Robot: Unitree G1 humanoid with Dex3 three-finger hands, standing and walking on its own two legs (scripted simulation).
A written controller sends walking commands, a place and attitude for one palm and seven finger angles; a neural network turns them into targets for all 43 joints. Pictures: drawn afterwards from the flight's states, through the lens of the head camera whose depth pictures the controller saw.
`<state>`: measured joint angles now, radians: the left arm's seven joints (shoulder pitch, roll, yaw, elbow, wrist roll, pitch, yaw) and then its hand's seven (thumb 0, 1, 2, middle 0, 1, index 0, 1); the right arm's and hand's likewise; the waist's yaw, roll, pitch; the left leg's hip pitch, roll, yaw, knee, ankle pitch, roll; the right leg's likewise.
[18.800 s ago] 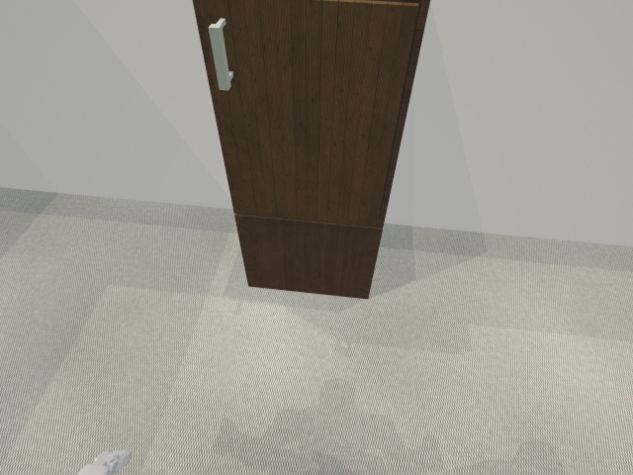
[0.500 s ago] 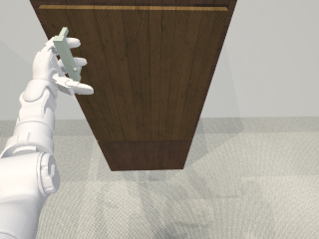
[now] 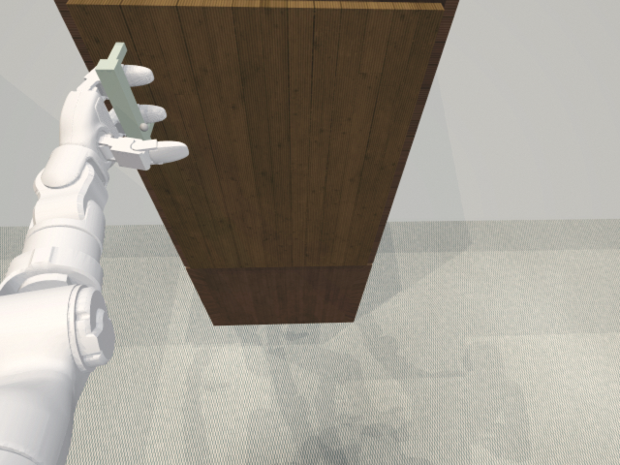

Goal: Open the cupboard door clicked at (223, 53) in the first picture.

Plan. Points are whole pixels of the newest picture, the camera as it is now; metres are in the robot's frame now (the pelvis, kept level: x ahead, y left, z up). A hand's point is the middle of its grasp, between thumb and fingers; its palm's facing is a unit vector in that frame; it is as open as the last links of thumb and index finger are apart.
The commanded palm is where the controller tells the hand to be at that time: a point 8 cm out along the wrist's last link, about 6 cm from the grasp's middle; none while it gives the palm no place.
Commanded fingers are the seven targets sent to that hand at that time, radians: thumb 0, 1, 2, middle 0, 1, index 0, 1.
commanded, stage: close the thumb around the handle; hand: left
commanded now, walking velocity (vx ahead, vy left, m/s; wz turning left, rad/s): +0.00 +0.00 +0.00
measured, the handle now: (131, 100) +0.55 +0.20 +0.16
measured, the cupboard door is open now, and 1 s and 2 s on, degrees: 0 11 41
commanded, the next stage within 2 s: pull the door open along its arc in 0.46 s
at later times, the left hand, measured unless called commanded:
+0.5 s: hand (140, 130) +0.49 +0.18 +0.16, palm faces -0.03 -1.00 +0.00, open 5.7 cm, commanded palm +0.47 +0.22 +0.16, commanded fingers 0.00 0.90 0.90 -0.40 -1.35 -0.40 -1.35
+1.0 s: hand (139, 175) +0.42 +0.16 +0.16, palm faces -0.08 -1.00 -0.01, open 6.0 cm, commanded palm +0.36 +0.23 +0.16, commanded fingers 0.00 0.90 0.90 -0.40 -1.35 -0.40 -1.35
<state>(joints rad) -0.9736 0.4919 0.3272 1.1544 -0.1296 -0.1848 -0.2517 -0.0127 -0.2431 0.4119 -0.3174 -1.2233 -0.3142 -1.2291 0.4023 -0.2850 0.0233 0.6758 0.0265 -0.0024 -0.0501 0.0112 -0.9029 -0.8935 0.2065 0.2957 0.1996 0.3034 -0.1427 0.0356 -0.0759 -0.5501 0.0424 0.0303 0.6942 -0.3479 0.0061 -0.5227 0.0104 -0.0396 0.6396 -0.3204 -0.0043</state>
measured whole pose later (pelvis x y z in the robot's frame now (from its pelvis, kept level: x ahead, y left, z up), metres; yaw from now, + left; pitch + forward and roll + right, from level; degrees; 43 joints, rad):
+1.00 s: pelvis +0.02 +0.00 +0.01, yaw -2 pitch +6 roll -1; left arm -0.45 0.34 0.29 0.56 -0.23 -0.07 -0.27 0.00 0.72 0.76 -0.37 -1.35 -0.31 -1.33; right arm 0.36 -0.27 0.01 0.60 0.06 0.02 -0.04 0.02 -0.90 -0.89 0.21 0.30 0.20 0.30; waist -0.07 0.05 -0.11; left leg -0.35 0.05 0.07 0.60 -0.35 0.00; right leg -0.35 0.02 0.00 0.57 -0.32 -0.01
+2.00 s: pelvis +0.01 -0.03 +0.01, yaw +1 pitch -3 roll +0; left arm 0.26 -0.05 -0.26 -0.43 -0.01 0.26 0.39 0.01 0.69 0.73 -0.35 -1.34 -0.33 -1.32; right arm 0.15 -0.20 0.01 0.59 -0.02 0.05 -0.01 0.02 -0.91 -0.89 0.20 0.30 0.19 0.30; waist 0.02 0.07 -0.04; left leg -0.15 0.04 0.01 0.53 -0.31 -0.03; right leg -0.14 0.02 -0.06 0.52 -0.32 -0.04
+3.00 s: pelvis -0.01 -0.01 +0.02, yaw +3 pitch -5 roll -1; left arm 0.08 -0.07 -0.30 -0.29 0.01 0.30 0.46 -0.01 -0.50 0.30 -0.31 -0.59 -0.31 -0.55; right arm 0.09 -0.16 0.04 0.63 -0.03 0.09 0.00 0.02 -0.90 -0.89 0.20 0.30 0.20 0.30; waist 0.04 0.06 -0.01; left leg -0.17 0.03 -0.01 0.54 -0.29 -0.01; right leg -0.13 0.00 -0.07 0.50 -0.28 -0.02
